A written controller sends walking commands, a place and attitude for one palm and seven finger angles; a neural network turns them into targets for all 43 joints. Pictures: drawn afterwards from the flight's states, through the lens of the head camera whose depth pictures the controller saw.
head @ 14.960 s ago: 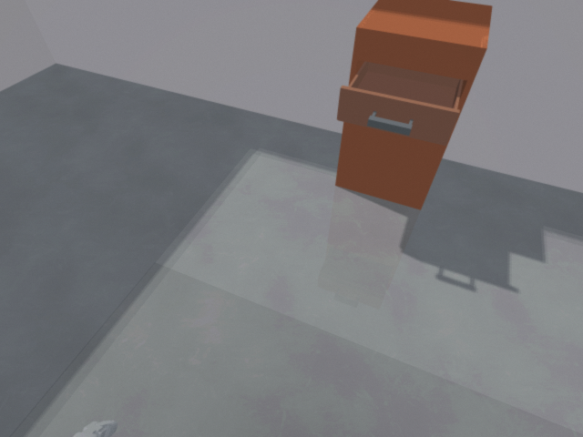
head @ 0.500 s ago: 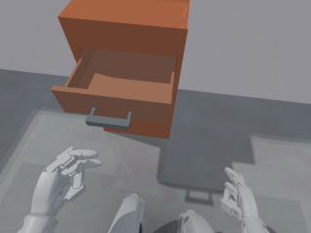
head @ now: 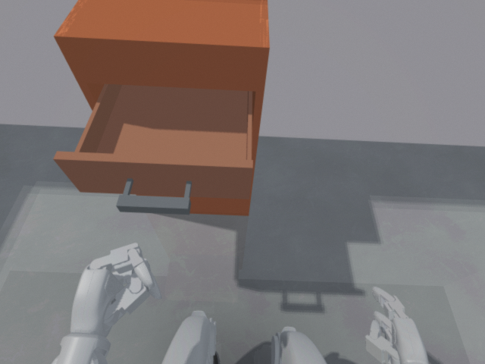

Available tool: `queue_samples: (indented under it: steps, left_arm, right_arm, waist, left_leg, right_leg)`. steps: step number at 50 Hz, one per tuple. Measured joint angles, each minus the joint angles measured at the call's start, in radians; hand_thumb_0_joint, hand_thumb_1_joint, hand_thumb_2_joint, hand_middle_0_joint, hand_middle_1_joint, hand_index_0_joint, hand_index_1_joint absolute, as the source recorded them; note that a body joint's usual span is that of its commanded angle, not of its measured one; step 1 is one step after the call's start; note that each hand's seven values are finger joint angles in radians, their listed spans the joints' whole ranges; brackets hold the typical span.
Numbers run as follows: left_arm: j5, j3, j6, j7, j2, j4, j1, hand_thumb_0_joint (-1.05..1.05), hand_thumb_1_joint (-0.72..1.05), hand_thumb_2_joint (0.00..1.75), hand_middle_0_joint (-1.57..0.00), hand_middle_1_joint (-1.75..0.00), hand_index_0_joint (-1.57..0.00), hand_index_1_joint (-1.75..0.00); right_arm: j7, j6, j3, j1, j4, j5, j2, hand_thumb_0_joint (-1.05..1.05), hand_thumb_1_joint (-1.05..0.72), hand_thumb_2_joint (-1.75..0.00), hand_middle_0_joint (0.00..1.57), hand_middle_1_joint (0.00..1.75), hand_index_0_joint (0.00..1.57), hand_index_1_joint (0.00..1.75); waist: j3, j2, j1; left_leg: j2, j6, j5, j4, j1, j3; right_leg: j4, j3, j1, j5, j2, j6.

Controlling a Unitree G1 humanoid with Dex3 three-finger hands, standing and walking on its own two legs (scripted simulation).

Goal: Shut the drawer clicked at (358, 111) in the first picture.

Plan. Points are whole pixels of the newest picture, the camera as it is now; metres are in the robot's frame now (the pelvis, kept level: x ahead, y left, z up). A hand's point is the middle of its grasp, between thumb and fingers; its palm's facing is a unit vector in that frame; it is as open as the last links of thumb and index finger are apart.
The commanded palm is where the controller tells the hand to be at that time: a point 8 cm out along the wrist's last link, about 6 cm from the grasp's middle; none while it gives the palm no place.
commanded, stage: raise the hand and make a fist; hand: left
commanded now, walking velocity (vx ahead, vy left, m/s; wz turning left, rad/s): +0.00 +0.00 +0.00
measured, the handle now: (156, 194) +0.44 +0.20 -0.07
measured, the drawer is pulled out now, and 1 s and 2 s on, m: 0.22 0.22 0.22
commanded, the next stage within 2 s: bring the fist close to the handle in 0.78 s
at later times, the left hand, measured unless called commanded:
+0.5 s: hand (157, 276) +0.24 +0.14 +0.03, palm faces -0.03 -1.00 -0.01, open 3.3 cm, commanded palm +0.22 +0.19 +0.04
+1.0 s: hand (154, 286) +0.23 +0.14 +0.03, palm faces +0.00 -1.00 -0.04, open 3.3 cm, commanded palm +0.22 +0.20 +0.02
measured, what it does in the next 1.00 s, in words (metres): stands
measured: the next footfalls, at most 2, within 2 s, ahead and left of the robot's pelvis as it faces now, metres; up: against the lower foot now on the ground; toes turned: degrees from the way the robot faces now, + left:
none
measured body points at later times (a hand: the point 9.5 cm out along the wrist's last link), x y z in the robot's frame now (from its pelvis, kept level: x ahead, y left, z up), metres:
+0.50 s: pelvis +0.01 +0.01 -0.01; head +0.09 +0.03 +0.44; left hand +0.24 +0.19 +0.04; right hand +0.20 -0.21 -0.09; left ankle +0.06 +0.10 -0.62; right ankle +0.01 -0.11 -0.62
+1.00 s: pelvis +0.01 -0.01 -0.01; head +0.09 +0.00 +0.43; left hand +0.23 +0.19 +0.03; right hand +0.20 -0.23 -0.09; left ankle +0.06 +0.10 -0.62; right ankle +0.01 -0.11 -0.62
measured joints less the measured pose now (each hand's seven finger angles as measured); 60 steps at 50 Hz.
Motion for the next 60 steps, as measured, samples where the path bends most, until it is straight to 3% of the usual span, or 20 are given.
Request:
queue_samples:
  steps: [12, 24, 34, 46, 60]
  left_arm:
    - [0.043, -0.061, 0.053, 0.028, -0.010, -0.051, -0.033, 0.02, 0.90, 0.90, -1.35, -1.55, -1.35, -1.55]
    - [0.087, -0.098, 0.090, 0.092, -0.027, -0.068, -0.047, 0.02, 0.90, 0.90, -1.39, -1.60, -1.39, -1.59]
    - [0.077, -0.083, 0.045, 0.102, -0.016, -0.078, 0.013, 0.02, 0.90, 0.90, -1.39, -1.60, -1.40, -1.60]
    - [0.051, -0.054, 0.023, 0.066, -0.005, -0.067, 0.024, 0.02, 0.90, 0.90, -1.40, -1.60, -1.40, -1.60]
    - [0.016, 0.003, -0.007, 0.000, 0.017, 0.079, -0.132, 0.02, 0.90, 0.90, -1.40, -1.60, -1.40, -1.60]
  right_arm:
    - [0.026, 0.056, 0.063, -0.051, -0.084, -0.011, 0.040, 0.01, -0.91, -0.90, 0.20, 0.30, 0.21, 0.30]
    - [0.037, 0.109, 0.066, -0.005, -0.089, -0.015, 0.037, 0.01, -0.91, -0.90, 0.20, 0.30, 0.21, 0.30]
    - [0.033, 0.116, 0.045, 0.017, -0.079, -0.012, 0.020, 0.01, -0.91, -0.90, 0.20, 0.30, 0.21, 0.30]
    - [0.027, 0.106, 0.042, -0.008, -0.078, -0.006, 0.026, 0.01, -0.91, -0.90, 0.20, 0.30, 0.21, 0.30]
    - [0.026, 0.082, 0.043, -0.033, -0.037, -0.009, 0.012, 0.01, -0.91, -0.90, 0.20, 0.30, 0.21, 0.30]
  waist:
    - [-0.005, 0.010, 0.031]
    - [-0.010, 0.010, 0.020]
    - [-0.014, 0.011, 0.007]
    - [-0.020, 0.010, 0.013]
    - [-0.030, 0.006, 0.015]
  left_leg:
    - [-0.012, 0.013, -0.017, 0.034, -0.026, -0.014]
    - [-0.011, 0.017, -0.026, 0.035, -0.027, -0.002]
    - [-0.006, 0.009, -0.027, 0.026, -0.017, -0.002]
    - [0.000, -0.007, -0.029, 0.035, -0.021, -0.013]
    - [0.009, -0.017, -0.049, 0.126, -0.128, -0.030]
  right_leg:
    - [0.015, -0.014, -0.008, -0.015, -0.010, 0.013]
    - [0.019, -0.002, -0.014, -0.021, -0.010, 0.017]
    - [0.014, 0.000, -0.008, -0.023, -0.004, 0.010]
    - [0.028, -0.010, -0.014, -0.030, 0.003, -0.006]
    - [0.120, -0.027, -0.117, -0.056, 0.010, -0.020]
